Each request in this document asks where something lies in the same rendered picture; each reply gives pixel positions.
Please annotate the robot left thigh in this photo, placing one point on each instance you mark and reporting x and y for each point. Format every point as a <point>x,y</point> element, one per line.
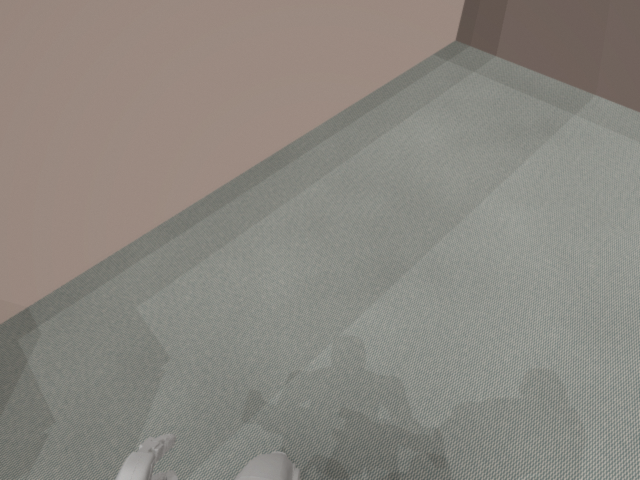
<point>269,467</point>

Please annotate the robot left hand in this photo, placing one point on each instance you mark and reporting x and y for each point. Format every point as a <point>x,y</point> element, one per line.
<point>139,465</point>

